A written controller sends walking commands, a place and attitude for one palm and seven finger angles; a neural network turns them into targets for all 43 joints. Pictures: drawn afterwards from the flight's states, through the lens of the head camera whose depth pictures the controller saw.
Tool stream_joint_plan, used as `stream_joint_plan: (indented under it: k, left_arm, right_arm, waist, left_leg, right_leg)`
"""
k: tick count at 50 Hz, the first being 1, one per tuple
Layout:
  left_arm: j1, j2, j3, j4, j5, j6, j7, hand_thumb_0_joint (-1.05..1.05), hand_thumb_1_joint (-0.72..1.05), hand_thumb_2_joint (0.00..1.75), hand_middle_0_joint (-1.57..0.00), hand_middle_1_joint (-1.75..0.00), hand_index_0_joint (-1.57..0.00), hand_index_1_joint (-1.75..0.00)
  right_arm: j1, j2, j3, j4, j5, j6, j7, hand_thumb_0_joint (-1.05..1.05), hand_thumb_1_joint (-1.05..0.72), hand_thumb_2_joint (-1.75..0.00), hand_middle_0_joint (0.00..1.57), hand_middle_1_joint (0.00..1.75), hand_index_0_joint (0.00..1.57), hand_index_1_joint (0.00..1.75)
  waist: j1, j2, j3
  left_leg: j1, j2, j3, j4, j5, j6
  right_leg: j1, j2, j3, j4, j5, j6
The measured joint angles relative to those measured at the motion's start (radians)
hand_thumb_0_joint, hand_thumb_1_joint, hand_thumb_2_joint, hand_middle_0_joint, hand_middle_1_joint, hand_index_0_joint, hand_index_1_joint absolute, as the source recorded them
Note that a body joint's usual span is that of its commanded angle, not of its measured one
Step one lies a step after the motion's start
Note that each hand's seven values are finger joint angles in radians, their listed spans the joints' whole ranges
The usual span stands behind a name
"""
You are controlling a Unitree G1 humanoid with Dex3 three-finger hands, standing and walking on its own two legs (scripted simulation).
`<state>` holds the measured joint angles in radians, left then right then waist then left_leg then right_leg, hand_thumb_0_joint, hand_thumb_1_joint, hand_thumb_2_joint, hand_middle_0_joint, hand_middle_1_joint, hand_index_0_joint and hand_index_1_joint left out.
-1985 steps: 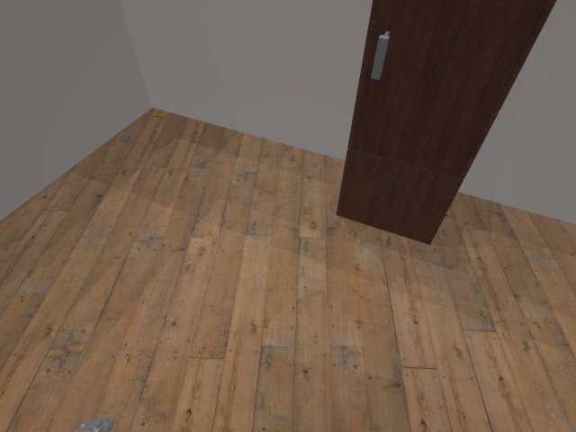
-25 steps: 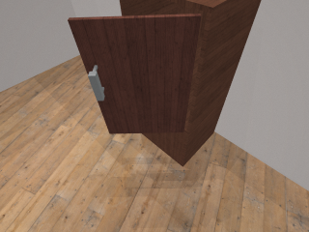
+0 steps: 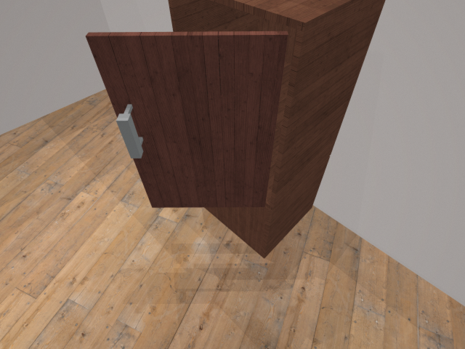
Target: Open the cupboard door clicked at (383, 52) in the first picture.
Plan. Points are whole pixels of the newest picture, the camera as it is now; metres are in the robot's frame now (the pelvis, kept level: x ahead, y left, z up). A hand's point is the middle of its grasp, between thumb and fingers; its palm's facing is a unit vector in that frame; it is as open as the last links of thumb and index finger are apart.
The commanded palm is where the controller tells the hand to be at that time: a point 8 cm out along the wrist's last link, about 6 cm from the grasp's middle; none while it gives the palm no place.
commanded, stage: shuffle to correct the standing spot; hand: left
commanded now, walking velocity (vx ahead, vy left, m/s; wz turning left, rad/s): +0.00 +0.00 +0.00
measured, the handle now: (133, 131) +0.58 +0.29 +0.03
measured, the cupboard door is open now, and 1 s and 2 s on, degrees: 44 44 44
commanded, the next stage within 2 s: come to a stop and stand still in 0.20 s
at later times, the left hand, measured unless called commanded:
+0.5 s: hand out of the picture +0.02 +0.21 -0.19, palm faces +0.04 -0.98 -0.18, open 7.4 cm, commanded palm none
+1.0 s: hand out of the picture +0.05 +0.19 -0.17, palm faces +0.01 -0.97 -0.23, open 7.3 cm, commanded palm none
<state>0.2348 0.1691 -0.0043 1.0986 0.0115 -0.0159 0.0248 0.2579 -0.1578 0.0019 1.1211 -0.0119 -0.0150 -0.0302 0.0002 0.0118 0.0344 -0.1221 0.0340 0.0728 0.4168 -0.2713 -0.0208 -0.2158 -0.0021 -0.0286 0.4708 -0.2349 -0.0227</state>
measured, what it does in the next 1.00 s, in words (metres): stands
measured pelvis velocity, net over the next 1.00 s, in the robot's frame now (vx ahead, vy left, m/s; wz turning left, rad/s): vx -0.01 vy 0.00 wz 0.00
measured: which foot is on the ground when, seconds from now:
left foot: down 0.00-1.00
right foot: down 0.00-1.00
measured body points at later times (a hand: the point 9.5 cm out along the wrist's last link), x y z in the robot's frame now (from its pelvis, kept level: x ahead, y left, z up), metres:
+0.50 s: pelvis +0.03 +0.03 -0.01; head +0.05 +0.04 +0.44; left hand +0.02 +0.26 -0.17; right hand +0.01 -0.19 -0.16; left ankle -0.03 +0.13 -0.74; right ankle +0.01 -0.10 -0.74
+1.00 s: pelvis -0.01 +0.00 -0.01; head -0.02 +0.00 +0.44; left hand +0.05 +0.24 -0.15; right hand +0.02 -0.24 -0.16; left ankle -0.03 +0.13 -0.74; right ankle +0.01 -0.10 -0.74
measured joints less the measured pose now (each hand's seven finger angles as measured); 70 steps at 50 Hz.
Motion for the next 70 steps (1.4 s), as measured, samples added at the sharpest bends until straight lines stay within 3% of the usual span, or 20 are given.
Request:
stream_joint_plan:
  k: [8,13,18,22,27,35,41,46,55,70]
  left_arm:
    - [0.021,-0.005,0.004,-0.003,0.004,0.002,-0.006,0.01,0.92,0.90,-0.20,-0.30,-0.20,-0.30]
    - [0.056,-0.019,0.019,-0.019,0.009,0.007,-0.011,0.00,0.91,0.90,-0.20,-0.30,-0.20,-0.30]
    - [0.089,-0.013,0.036,-0.019,0.011,0.021,-0.010,0.00,0.90,0.90,-0.20,-0.30,-0.20,-0.30]
    - [0.084,-0.002,0.031,-0.004,0.010,0.030,-0.005,0.01,0.90,0.90,-0.20,-0.30,-0.20,-0.30]
    - [0.049,-0.005,0.023,0.011,0.000,0.019,0.004,0.01,0.91,0.90,-0.20,-0.30,-0.19,-0.30]
    - [-0.012,-0.001,0.040,-0.031,0.004,0.034,0.009,0.01,0.92,0.90,-0.20,-0.30,-0.19,-0.30]
    - [-0.033,-0.012,0.030,-0.042,0.007,0.010,0.022,0.00,0.92,0.90,-0.20,-0.30,-0.19,-0.30]
    - [-0.018,-0.006,0.014,-0.059,0.004,0.001,0.024,0.00,0.92,0.90,-0.20,-0.30,-0.20,-0.30]
    - [0.017,0.005,0.002,-0.067,0.005,0.018,0.003,0.00,0.92,0.90,-0.20,-0.30,-0.20,-0.30]
    - [0.128,-0.014,0.014,-0.027,0.004,0.026,-0.004,0.01,0.91,0.90,-0.20,-0.30,-0.20,-0.30]
  right_arm:
    - [0.012,-0.007,-0.003,-0.002,-0.003,0.007,0.005,0.00,-0.91,-0.90,0.20,0.30,0.20,0.30]
    - [0.044,-0.019,-0.011,-0.010,-0.007,0.023,0.012,0.00,-0.91,-0.90,0.20,0.30,0.20,0.30]
    - [0.070,-0.011,-0.013,-0.019,-0.008,0.010,0.011,0.00,-0.91,-0.90,0.20,0.30,0.20,0.30]
    - [0.087,0.010,-0.005,-0.023,-0.006,-0.010,-0.006,0.00,-0.91,-0.90,0.20,0.30,0.20,0.30]
    - [0.071,0.045,0.002,-0.003,0.000,-0.014,-0.022,0.00,-0.90,-0.90,0.20,0.30,0.20,0.30]
    - [0.037,0.067,-0.015,0.000,-0.004,0.003,-0.034,0.01,-0.92,-0.90,0.20,0.30,0.21,0.30]
    - [0.014,0.034,-0.023,-0.015,0.004,0.017,-0.018,0.01,-0.91,-0.90,0.20,0.30,0.21,0.30]
    - [0.007,-0.008,-0.033,-0.078,0.006,0.013,-0.010,0.01,-0.91,-0.90,0.20,0.30,0.21,0.30]
    - [0.005,-0.030,-0.021,-0.109,-0.009,0.025,0.008,0.00,-0.91,-0.90,0.20,0.30,0.20,0.30]
    - [0.141,0.016,-0.006,-0.038,-0.013,0.032,0.013,0.00,-0.91,-0.90,0.20,0.30,0.20,0.30]
  waist:
    - [0.007,-0.001,-0.002]
    - [0.016,0.007,-0.012]
    - [0.028,-0.035,-0.012]
    - [0.024,-0.053,0.000]
    - [0.009,-0.038,0.018]
    - [-0.004,-0.027,0.034]
    - [-0.018,0.005,0.030]
    - [-0.033,0.002,0.009]
    - [-0.013,-0.005,-0.028]
    - [-0.006,-0.020,-0.037]
  left_leg:
    - [-0.007,0.009,-0.009,0.020,-0.012,-0.005]
    - [-0.044,0.015,-0.023,0.095,-0.066,0.015]
    - [-0.024,-0.018,0.000,0.081,-0.069,0.027]
    - [-0.001,-0.043,0.019,0.067,-0.078,0.049]
    - [0.027,-0.041,0.020,0.042,-0.076,0.047]
    - [0.018,-0.033,0.028,0.039,-0.068,0.036]
    - [-0.039,0.001,0.016,0.108,-0.064,0.012]
    - [-0.045,-0.002,-0.005,0.116,-0.077,0.009]
    - [-0.046,0.000,-0.011,0.091,-0.009,0.008]
    - [-0.112,-0.013,-0.033,0.084,0.042,0.021]
  right_leg:
    - [0.004,0.008,-0.009,0.002,-0.006,-0.007]
    - [0.003,0.013,-0.022,0.012,-0.023,-0.004]
    - [-0.008,-0.018,0.003,0.051,-0.054,0.016]
    - [-0.015,-0.041,0.011,0.089,-0.081,0.004]
    - [0.017,-0.040,0.012,0.054,-0.071,0.043]
    - [-0.006,-0.035,0.005,0.074,-0.071,0.029]
    - [-0.021,-0.008,-0.013,0.062,-0.052,0.011]
    - [-0.042,-0.010,-0.025,0.104,-0.059,0.000]
    - [-0.024,-0.006,-0.032,0.047,0.012,-0.006]
    - [-0.069,-0.011,-0.039,0.018,0.043,0.000]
